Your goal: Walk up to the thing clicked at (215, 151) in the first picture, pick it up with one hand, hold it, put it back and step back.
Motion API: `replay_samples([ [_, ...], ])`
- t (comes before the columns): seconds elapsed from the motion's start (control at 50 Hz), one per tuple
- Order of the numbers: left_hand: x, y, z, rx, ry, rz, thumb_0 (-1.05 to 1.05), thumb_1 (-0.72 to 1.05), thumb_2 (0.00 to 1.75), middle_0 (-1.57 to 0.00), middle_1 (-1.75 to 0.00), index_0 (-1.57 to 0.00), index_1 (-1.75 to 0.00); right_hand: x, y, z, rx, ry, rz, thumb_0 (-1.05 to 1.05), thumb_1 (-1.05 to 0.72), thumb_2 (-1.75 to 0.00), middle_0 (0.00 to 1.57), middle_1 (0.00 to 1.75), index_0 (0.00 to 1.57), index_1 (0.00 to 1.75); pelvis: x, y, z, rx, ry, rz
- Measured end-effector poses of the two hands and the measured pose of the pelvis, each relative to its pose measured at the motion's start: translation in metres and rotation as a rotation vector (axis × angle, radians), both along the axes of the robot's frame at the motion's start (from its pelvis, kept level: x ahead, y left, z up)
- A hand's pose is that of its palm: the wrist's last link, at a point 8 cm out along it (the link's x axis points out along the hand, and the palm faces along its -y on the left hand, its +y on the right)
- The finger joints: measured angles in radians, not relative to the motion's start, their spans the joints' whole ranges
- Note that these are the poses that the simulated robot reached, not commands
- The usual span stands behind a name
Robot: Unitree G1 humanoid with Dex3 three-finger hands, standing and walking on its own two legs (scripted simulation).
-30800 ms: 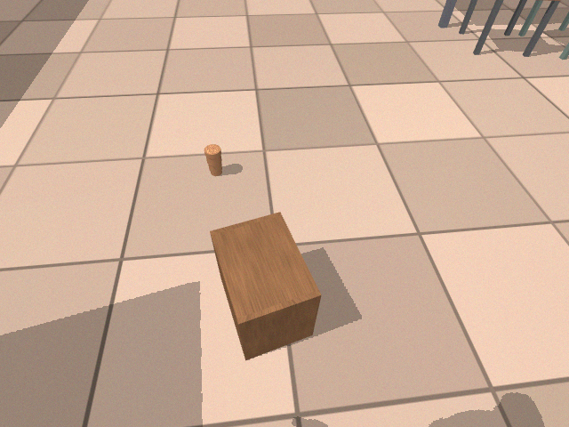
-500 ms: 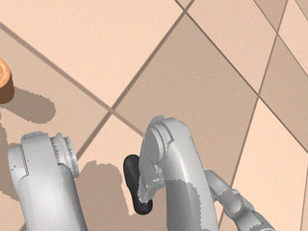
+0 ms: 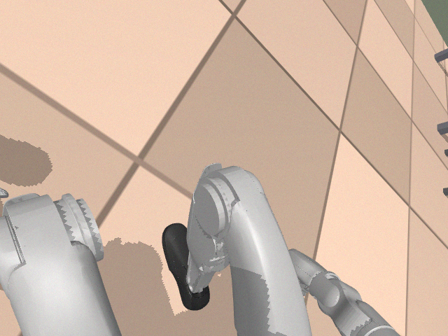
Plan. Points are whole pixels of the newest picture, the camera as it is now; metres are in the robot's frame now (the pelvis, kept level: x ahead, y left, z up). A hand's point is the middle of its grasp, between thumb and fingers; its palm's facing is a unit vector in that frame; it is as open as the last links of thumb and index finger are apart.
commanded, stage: rest palm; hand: left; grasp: from the side
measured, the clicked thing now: out of the picture +0.46 +0.28 -0.20
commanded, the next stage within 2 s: close in 0.08 s
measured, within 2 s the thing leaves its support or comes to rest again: leaves its support in 1.30 s
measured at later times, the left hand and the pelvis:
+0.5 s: hand out of the picture +0.44 +0.28 -0.18, palm faces +0.34 -0.94 +0.00, open 12.4 cm; pelvis +0.00 +0.00 +0.00, yaw -1 degrees
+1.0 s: hand out of the picture +0.45 +0.28 -0.18, palm faces +0.35 -0.94 -0.01, open 10.4 cm; pelvis +0.00 +0.00 +0.00, yaw -2 degrees
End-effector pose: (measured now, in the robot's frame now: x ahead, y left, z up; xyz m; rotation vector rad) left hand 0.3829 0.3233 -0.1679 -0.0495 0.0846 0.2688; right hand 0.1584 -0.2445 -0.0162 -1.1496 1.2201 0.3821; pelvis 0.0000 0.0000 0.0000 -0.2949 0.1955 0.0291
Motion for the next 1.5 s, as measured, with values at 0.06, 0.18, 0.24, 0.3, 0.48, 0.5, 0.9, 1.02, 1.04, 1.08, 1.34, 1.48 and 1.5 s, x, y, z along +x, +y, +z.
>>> replay_samples([
  [0.06, 0.004, -0.003, -0.003, 0.006, -0.01, 0.002, -0.02, -0.52, 0.07, -0.06, -0.08, -0.06, -0.07, 0.0, 0.002, 0.002, -0.015, 0.002, 0.007, 0.0, -0.92, -0.9, 0.2, 0.3, 0.21, 0.3, 0.0, 0.001, 0.0, -0.008, -0.008, -0.005],
  [0.18, 0.004, 0.001, -0.008, 0.034, 0.0, 0.024, -0.02, -0.43, 0.13, -0.09, -0.1, -0.09, -0.1, -0.001, 0.005, 0.003, -0.031, 0.023, 0.012, -0.01, -0.91, -0.9, 0.2, 0.3, 0.21, 0.3, 0.0, 0.003, 0.0, -0.02, -0.014, -0.01],
  [0.24, 0.001, 0.003, -0.011, 0.044, 0.009, 0.034, -0.02, -0.37, 0.17, -0.12, -0.12, -0.11, -0.13, -0.001, 0.005, 0.001, -0.031, 0.039, 0.017, -0.01, -0.91, -0.9, 0.2, 0.3, 0.21, 0.3, 0.0, 0.004, 0.0, -0.021, -0.011, -0.009],
  [0.3, 0.001, 0.003, -0.011, 0.047, 0.009, 0.044, -0.02, -0.29, 0.22, -0.18, -0.17, -0.16, -0.18, 0.001, 0.006, 0.0, -0.029, 0.049, 0.023, -0.01, -0.91, -0.9, 0.2, 0.3, 0.21, 0.3, 0.0, 0.004, 0.001, -0.021, -0.009, -0.009],
  [0.48, 0.015, -0.002, -0.01, 0.041, -0.011, 0.072, -0.01, -0.03, 0.4, -0.36, -0.34, -0.35, -0.35, 0.006, 0.007, 0.0, -0.032, 0.044, 0.025, -0.01, -0.89, -0.9, 0.2, 0.3, 0.21, 0.3, 0.002, 0.003, 0.0, -0.023, -0.003, -0.017],
  [0.5, 0.016, -0.002, -0.01, 0.043, -0.011, 0.075, -0.01, 0.0, 0.42, -0.39, -0.37, -0.37, -0.37, 0.006, 0.007, 0.0, -0.033, 0.044, 0.024, -0.01, -0.89, -0.9, 0.2, 0.3, 0.21, 0.3, 0.002, 0.003, 0.001, -0.024, -0.002, -0.018],
  [0.9, 0.026, 0.003, -0.011, 0.053, -0.004, 0.089, 0.02, -0.13, 0.71, -0.65, -0.82, -0.6, -0.84, -0.004, 0.003, 0.002, -0.06, 0.073, -0.01, -0.01, -0.89, -0.9, 0.2, 0.3, 0.2, 0.3, 0.002, 0.003, 0.003, -0.031, 0.005, -0.026],
  [1.02, 0.026, 0.002, -0.012, 0.052, -0.009, 0.084, 0.02, -0.24, 0.83, -0.67, -0.93, -0.63, -0.94, -0.004, 0.003, 0.003, -0.059, 0.083, -0.014, -0.01, -0.9, -0.9, 0.2, 0.3, 0.21, 0.3, 0.003, 0.004, 0.004, -0.035, 0.011, -0.026],
  [1.04, 0.025, 0.002, -0.012, 0.051, -0.01, 0.081, 0.02, -0.26, 0.84, -0.67, -0.95, -0.63, -0.95, -0.004, 0.004, 0.003, -0.059, 0.084, -0.014, -0.01, -0.9, -0.9, 0.2, 0.3, 0.21, 0.3, 0.003, 0.004, 0.004, -0.036, 0.012, -0.026],
  [1.08, 0.025, 0.001, -0.012, 0.049, -0.01, 0.076, 0.02, -0.28, 0.87, -0.67, -0.97, -0.64, -0.98, -0.002, 0.004, 0.003, -0.059, 0.083, -0.014, -0.01, -0.9, -0.9, 0.2, 0.3, 0.21, 0.3, 0.004, 0.004, 0.004, -0.036, 0.013, -0.025],
  [1.34, 0.006, 0.008, 0.002, 0.058, -0.004, 0.056, 0.01, -0.37, 0.95, -0.69, -1.02, -0.66, -1.03, 0.011, 0.006, 0.003, -0.024, 0.05, -0.042, -0.01, -0.92, -0.91, 0.2, 0.3, 0.21, 0.3, 0.006, 0.001, 0.012, -0.019, 0.046, -0.008],
  [1.48, -0.001, 0.025, 0.043, 0.086, -0.041, 0.082, 0.01, -0.39, 0.97, -0.7, -1.02, -0.67, -1.02, 0.025, 0.007, 0.005, 0.034, -0.013, -0.065, -0.01, -0.92, -0.91, 0.2, 0.3, 0.21, 0.3, 0.005, -0.002, 0.02, -0.001, 0.083, 0.012],
  [1.5, -0.001, 0.028, 0.05, 0.091, -0.045, 0.079, 0.0, -0.39, 0.97, -0.71, -1.02, -0.68, -1.02, 0.027, 0.008, 0.005, 0.045, -0.025, -0.071, -0.01, -0.92, -0.91, 0.2, 0.3, 0.21, 0.3, 0.005, -0.002, 0.021, 0.001, 0.088, 0.014],
])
